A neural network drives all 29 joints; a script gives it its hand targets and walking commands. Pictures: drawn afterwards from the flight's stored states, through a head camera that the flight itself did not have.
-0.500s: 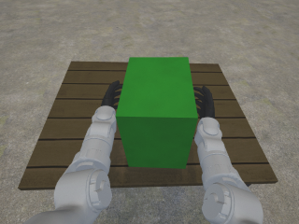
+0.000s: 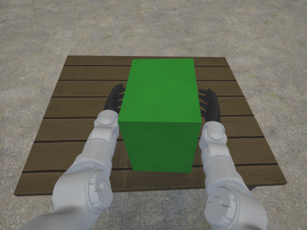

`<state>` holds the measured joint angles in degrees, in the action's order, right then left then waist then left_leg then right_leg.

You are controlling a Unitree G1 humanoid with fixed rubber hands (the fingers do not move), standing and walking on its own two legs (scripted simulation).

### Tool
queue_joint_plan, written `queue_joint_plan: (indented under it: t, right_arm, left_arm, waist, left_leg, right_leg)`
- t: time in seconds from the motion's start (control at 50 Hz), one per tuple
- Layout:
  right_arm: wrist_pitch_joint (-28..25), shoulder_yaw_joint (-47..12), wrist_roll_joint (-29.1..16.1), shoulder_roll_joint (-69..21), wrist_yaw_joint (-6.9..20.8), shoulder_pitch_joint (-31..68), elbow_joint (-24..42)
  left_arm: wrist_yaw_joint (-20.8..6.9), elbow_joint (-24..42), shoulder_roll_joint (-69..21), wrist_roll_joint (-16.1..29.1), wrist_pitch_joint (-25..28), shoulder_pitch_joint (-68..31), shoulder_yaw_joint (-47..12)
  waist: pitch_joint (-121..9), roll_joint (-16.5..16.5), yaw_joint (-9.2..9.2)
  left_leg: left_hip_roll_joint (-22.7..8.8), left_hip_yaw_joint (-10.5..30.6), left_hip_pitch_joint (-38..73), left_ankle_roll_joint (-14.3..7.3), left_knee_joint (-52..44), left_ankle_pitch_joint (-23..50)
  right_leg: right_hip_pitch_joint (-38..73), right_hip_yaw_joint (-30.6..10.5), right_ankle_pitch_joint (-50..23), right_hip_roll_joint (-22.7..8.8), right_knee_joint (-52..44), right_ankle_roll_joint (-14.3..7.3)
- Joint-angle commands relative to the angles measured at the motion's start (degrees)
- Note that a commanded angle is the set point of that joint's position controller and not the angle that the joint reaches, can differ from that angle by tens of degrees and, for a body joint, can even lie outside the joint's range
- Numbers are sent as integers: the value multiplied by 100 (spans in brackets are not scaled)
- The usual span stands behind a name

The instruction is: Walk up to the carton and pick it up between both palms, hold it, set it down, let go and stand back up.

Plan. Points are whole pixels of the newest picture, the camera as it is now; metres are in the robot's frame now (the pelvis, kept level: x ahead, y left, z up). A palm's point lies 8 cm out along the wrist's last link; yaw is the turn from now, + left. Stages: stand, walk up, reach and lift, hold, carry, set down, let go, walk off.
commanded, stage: set down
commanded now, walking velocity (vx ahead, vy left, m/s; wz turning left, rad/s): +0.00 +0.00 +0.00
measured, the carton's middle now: (162, 116) +0.45 -0.04 +0.02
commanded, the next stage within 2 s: none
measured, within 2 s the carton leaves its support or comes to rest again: rests again in 0.88 s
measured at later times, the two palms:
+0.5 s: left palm (113, 113) +0.43 +0.10 +0.06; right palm (211, 122) +0.39 -0.17 +0.07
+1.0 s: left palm (115, 114) +0.43 +0.10 +0.05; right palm (212, 126) +0.38 -0.17 +0.06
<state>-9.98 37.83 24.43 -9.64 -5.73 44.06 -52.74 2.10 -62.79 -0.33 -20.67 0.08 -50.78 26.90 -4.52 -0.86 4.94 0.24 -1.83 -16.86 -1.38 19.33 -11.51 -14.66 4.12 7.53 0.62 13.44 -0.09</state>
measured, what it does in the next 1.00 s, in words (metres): stands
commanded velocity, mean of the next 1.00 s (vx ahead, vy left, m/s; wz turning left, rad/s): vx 0.00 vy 0.00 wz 0.00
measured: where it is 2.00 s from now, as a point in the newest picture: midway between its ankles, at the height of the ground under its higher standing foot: outside the picture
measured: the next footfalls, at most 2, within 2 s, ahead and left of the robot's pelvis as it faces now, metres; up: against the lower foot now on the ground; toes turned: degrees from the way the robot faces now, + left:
none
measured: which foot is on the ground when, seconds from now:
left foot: down 0.00-1.00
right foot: down 0.00-1.00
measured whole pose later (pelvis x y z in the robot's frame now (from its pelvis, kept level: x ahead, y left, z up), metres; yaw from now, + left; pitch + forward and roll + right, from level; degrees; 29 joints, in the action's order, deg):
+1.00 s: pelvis -0.01 +0.00 +0.00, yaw +0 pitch +11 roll -1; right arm -14.8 45.9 32.3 -12.4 -4.1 43.9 -49.6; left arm 0.1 -64.6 -2.1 -26.8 5.9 -53.3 34.9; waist -2.6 -1.0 4.2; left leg 0.4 -2.2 -19.4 -1.6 18.9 -10.1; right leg -18.0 4.0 7.2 0.4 14.6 -0.3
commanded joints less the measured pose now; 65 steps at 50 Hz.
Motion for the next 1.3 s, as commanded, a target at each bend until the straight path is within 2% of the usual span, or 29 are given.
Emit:
queue_joint_plan:
  t: [0.0, 0.06, 0.14, 0.22, 0.28, 0.52, 0.66, 0.84, 0.96, 0.98, 1.16, 1.28]
  right_arm:
    - [-542, -1677, 267, -2673, 811, 3785, 197]
    - [-575, -1671, 301, -2699, 798, 3797, 245]
    - [-633, -1605, 375, -2744, 814, 3726, 133]
    - [-658, -1573, 442, -2759, 801, 3667, 115]
    - [-638, -1469, 528, -2792, 799, 3642, 74]
    - [-628, -1103, 800, -2748, 832, 3476, 4]
    - [-667, -952, 899, -2687, 854, 3383, -12]
    - [-676, -893, 1011, -2698, 849, 3154, 18]
    - [-641, -779, 1105, -2661, 869, 3082, 87]
    - [-641, -738, 1129, -2643, 872, 3084, 103]
    - [-679, -717, 1192, -2617, 901, 2947, 158]
    - [-703, -617, 1261, -2593, 912, 2868, 202]
  left_arm:
    - [-675, 327, -3075, -18, 583, -3643, -1159]
    - [-693, 247, -3033, -64, 625, -3606, -1085]
    - [-659, 247, -3035, -99, 743, -3705, -1073]
    - [-688, 40, -2973, -192, 794, -3535, -928]
    - [-703, -31, -2927, -225, 829, -3596, -860]
    - [-714, -185, -2775, -453, 875, -3467, -539]
    - [-707, -155, -2765, -579, 852, -3333, -415]
    - [-744, -139, -2615, -698, 851, -3108, -263]
    - [-757, -95, -2517, -809, 825, -3077, -110]
    - [-761, -85, -2536, -816, 818, -3073, -119]
    - [-762, -39, -2474, -940, 826, -2893, 5]
    - [-771, -8, -2473, -971, 828, -2843, 37]
  waist:
    - [-3569, 365, 87]
    - [-3538, 348, 48]
    - [-3687, 422, 51]
    - [-3501, 300, 43]
    - [-3472, 243, 54]
    - [-3224, 258, 20]
    - [-3079, 321, -17]
    - [-2871, 204, -31]
    - [-2689, 178, -95]
    - [-2713, 168, -62]
    - [-2609, 183, -175]
    - [-2598, 168, -166]
  left_leg:
    - [-145, -177, 957, 538, 255, 2999]
    - [-129, -183, 644, 497, 154, 2711]
    - [-146, -177, 796, 541, 223, 2882]
    - [-129, -187, 508, 458, 149, 2625]
    - [-124, -196, 348, 423, 48, 2301]
    - [-144, -240, 385, 394, -17, 2023]
    - [-169, -247, 553, 438, 52, 2214]
    - [-137, -271, 304, 340, -63, 1879]
    - [-140, -301, 280, 291, -142, 1602]
    - [-153, -296, 300, 295, -155, 1587]
    - [-167, -308, 361, 270, -123, 1689]
    - [-165, -319, 365, 256, -107, 1633]
  right_leg:
    - [2023, 207, -3449, 6, 710, 141]
    - [2212, 180, -3483, -35, 762, 170]
    - [1984, 199, -3414, -20, 750, 156]
    - [2173, 162, -3563, -62, 797, 189]
    - [2229, 149, -3350, -81, 779, 201]
    - [1899, 196, -2812, -73, 676, 213]
    - [1654, 239, -2574, -32, 613, 193]
    - [1836, 214, -2652, -99, 653, 270]
    - [1749, 222, -2328, -118, 600, 277]
    - [1725, 240, -2285, -103, 595, 279]
    - [1585, 267, -2203, -102, 603, 284]
    - [1482, 264, -2055, -108, 578, 271]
